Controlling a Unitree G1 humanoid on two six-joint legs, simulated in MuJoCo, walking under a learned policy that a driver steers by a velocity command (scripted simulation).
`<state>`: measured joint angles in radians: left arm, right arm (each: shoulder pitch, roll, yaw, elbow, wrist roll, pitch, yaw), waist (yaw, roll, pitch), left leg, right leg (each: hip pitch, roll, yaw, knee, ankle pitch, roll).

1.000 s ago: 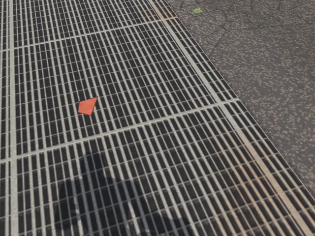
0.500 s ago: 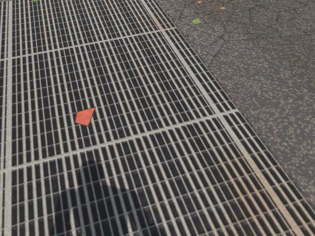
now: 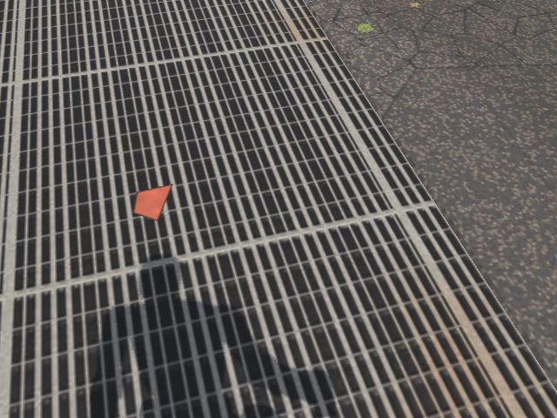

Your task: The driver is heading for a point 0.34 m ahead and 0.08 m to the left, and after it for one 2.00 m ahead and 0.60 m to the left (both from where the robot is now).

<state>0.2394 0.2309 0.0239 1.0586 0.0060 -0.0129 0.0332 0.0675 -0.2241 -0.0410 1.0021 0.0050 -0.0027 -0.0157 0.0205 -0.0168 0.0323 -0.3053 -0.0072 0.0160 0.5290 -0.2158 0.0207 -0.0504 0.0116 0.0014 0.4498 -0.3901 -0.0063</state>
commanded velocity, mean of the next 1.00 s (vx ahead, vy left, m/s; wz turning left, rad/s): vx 0.06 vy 0.00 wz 0.00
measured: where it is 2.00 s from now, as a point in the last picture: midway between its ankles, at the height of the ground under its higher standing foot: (272, 405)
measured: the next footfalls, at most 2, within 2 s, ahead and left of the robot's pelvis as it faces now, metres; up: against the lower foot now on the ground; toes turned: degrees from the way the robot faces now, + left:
right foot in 1.54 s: +0.46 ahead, -0.11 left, +0.00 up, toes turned +0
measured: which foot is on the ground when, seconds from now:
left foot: down 0.00-1.00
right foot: down 0.00-1.00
